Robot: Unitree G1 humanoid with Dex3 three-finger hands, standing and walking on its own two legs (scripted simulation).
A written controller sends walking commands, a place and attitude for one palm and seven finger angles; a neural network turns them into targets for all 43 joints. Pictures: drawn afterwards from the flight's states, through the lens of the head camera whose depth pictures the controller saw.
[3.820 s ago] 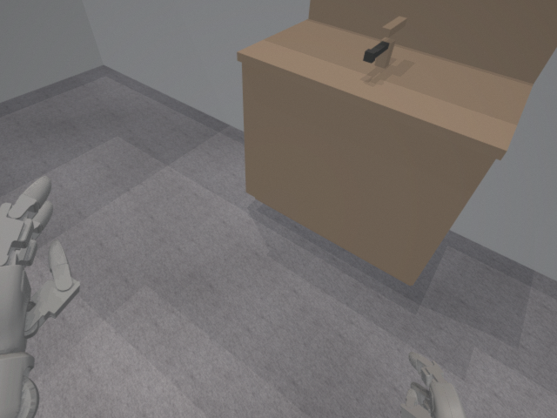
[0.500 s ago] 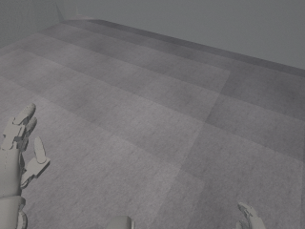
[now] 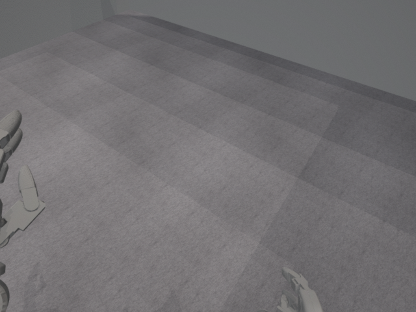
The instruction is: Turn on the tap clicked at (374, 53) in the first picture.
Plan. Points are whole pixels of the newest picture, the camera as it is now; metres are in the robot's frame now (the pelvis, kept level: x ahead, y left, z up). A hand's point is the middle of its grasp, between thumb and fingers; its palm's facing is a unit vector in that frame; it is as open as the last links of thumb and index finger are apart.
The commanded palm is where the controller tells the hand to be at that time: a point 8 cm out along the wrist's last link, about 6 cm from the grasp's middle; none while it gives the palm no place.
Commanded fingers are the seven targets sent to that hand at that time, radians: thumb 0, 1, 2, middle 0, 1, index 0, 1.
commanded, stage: turn to face it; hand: left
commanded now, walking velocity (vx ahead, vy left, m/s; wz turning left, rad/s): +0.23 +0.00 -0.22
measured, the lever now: out of the picture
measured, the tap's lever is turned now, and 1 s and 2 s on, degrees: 0 0 0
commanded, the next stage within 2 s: none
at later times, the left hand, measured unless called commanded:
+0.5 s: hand (118, 145) +0.32 +0.18 +0.18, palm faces +0.24 -0.85 -0.47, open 7.4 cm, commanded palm +0.28 +0.23 +0.17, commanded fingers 0.00 0.90 0.90 -0.20 -0.30 -0.20 -0.30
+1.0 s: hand (208, 160) +0.32 +0.04 +0.16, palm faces -0.11 -0.80 -0.59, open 7.4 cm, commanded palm +0.29 +0.11 +0.17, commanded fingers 0.00 0.90 0.90 -0.20 -0.30 -0.20 -0.30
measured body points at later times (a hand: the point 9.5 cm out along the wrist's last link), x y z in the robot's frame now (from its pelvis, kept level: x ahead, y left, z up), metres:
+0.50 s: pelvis +0.06 -0.01 -0.02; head +0.09 -0.01 +0.43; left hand +0.30 +0.23 +0.21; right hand +0.18 -0.30 -0.09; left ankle +0.10 +0.12 -0.74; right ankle +0.07 -0.10 -0.74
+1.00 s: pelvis +0.01 -0.05 -0.01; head +0.06 -0.11 +0.43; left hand +0.32 +0.08 +0.19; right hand +0.04 -0.35 -0.13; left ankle +0.07 +0.10 -0.65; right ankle +0.04 -0.12 -0.74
